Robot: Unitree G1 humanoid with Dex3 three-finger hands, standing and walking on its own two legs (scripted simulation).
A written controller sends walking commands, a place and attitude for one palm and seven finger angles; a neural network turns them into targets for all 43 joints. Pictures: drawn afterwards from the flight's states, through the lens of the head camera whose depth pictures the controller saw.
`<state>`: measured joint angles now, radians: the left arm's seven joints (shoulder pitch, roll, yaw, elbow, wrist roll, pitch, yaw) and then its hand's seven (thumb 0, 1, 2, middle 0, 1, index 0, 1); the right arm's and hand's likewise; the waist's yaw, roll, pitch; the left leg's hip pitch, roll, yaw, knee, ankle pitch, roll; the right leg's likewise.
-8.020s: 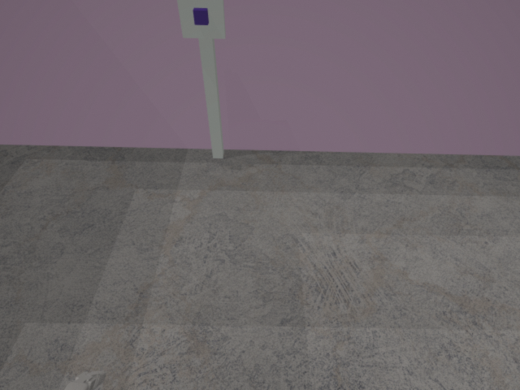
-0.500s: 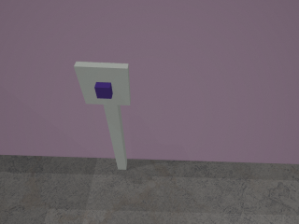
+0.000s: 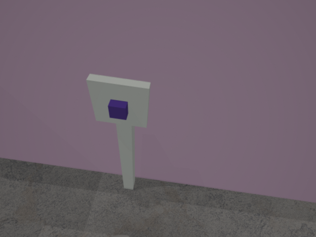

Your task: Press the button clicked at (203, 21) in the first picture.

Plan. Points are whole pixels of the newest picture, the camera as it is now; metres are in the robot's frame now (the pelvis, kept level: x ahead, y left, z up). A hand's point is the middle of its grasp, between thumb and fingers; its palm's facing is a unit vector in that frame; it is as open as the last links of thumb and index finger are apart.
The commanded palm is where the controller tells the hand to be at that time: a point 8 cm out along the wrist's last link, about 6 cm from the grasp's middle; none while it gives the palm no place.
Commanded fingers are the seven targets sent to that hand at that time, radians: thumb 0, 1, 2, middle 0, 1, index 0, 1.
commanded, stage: come to a stop and stand still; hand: left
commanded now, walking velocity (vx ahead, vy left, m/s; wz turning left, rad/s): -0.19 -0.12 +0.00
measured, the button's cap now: (118, 109) +0.46 +0.17 +0.03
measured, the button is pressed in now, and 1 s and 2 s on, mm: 0 0 0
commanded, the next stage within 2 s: look again from close up in 0.98 s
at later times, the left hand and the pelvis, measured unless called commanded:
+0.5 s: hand out of the picture -0.05 +0.13 -0.17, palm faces +0.04 -0.98 -0.19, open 7.4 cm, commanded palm none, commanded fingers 0.00 0.90 0.90 -0.20 -0.30 -0.20 -0.30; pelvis -0.05 -0.04 +0.00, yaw +0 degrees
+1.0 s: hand out of the picture -0.12 +0.11 -0.17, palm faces +0.06 -0.99 -0.14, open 7.4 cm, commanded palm none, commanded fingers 0.00 0.90 0.90 -0.20 -0.30 -0.20 -0.30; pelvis -0.08 -0.03 +0.01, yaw +0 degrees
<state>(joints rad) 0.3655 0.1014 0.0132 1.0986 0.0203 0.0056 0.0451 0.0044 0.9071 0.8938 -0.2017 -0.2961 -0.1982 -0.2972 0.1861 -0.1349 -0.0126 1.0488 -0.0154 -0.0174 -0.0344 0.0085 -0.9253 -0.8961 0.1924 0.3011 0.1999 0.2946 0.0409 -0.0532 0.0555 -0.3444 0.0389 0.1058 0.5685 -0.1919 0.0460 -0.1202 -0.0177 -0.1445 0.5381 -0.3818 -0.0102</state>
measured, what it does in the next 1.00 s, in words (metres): steps on the spot: right foot, then left foot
